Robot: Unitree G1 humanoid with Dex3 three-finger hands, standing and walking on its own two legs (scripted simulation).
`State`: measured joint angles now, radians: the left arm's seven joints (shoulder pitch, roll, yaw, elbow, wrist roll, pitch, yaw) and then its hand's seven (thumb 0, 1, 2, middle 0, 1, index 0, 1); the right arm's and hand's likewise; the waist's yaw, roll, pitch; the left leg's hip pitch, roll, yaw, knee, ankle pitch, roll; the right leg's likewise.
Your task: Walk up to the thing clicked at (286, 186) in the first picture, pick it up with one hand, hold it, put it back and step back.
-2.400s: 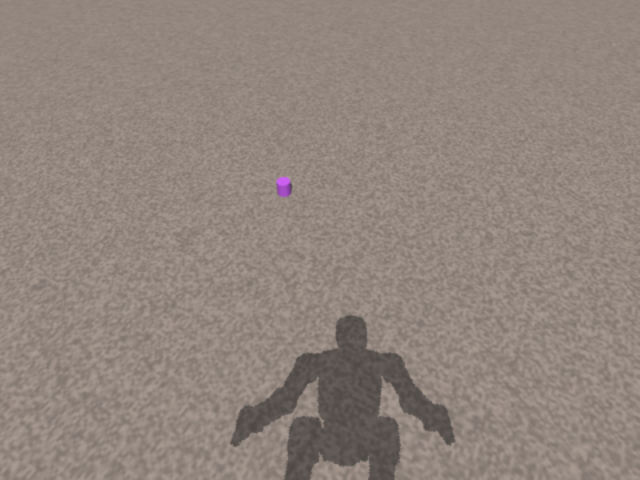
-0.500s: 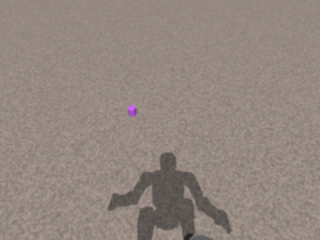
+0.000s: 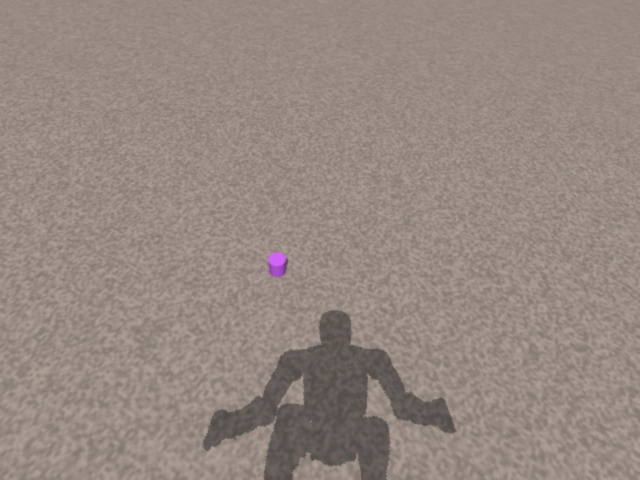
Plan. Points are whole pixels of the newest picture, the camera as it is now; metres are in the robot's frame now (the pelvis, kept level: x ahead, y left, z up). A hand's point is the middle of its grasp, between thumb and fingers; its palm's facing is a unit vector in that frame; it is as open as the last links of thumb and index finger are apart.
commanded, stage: walk up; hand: left
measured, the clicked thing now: (277, 265) +0.99 +0.19 -0.72
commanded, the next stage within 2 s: none
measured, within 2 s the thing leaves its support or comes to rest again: neither
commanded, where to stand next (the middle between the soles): +0.59 -0.05 m, yaw +0 degrees
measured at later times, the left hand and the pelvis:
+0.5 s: hand (188, 372) +0.31 +0.23 -0.12, palm faces -0.07 -0.91 -0.41, open 7.3 cm; pelvis +0.21 -0.05 +0.00, yaw -1 degrees
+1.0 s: hand (201, 329) +0.40 +0.24 -0.15, palm faces -0.01 -0.94 -0.34, open 7.4 cm; pelvis +0.37 -0.03 +0.00, yaw +1 degrees
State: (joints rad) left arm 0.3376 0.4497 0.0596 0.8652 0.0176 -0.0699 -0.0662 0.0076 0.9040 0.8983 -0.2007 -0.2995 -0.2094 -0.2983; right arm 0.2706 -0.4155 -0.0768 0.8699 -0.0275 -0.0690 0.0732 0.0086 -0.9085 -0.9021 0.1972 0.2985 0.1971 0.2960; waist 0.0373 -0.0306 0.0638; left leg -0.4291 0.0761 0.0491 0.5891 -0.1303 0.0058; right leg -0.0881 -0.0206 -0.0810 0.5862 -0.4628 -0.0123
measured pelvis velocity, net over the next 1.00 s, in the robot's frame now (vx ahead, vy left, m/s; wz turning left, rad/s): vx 0.37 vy -0.03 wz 0.02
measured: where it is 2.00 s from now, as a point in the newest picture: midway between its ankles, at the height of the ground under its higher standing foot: (339, 388)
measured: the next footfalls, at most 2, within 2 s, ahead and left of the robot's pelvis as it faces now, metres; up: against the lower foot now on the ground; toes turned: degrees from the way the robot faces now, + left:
right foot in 0.44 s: +0.32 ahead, -0.16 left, +0.00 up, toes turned -6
left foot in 0.92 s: +0.49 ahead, +0.08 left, +0.00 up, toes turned +4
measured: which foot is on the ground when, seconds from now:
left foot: down 0.00-0.46, up 0.48-0.90, down 0.92-1.00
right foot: down 0.00-0.02, up 0.04-0.42, down 0.44-0.94, up 0.96-1.00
